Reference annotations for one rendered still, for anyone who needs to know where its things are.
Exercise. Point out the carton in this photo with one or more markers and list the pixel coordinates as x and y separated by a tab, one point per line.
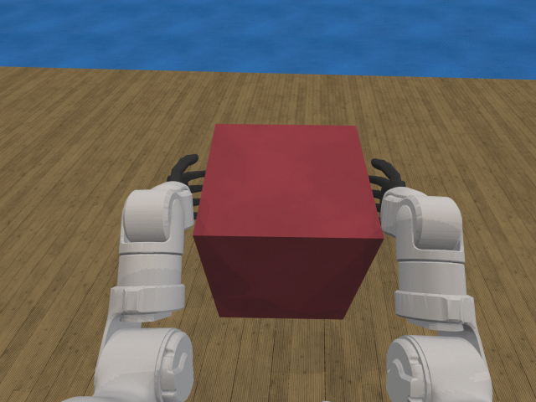
287	225

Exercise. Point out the right robot hand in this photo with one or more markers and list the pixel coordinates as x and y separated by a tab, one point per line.
393	180

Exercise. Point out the robot left upper arm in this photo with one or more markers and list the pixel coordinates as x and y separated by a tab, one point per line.
144	365

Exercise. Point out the left robot forearm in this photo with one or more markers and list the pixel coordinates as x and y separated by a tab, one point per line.
150	264

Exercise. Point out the robot right upper arm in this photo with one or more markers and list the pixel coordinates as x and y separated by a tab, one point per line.
436	369

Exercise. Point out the right robot forearm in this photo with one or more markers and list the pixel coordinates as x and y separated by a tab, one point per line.
432	281

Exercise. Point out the left robot hand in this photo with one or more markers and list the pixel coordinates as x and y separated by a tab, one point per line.
177	175

